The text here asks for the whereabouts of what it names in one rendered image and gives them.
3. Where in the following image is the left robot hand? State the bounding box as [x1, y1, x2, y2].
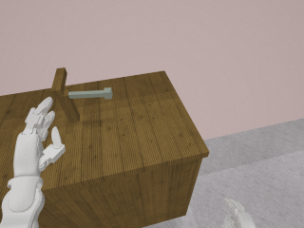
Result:
[13, 96, 66, 177]

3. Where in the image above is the right robot hand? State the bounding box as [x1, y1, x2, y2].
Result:
[221, 197, 256, 228]

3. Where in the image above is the robot left forearm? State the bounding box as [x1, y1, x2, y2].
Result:
[0, 174, 45, 228]

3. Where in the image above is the counter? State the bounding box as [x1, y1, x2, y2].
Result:
[0, 67, 210, 228]

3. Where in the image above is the tap lever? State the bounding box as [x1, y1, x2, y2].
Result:
[68, 87, 113, 100]

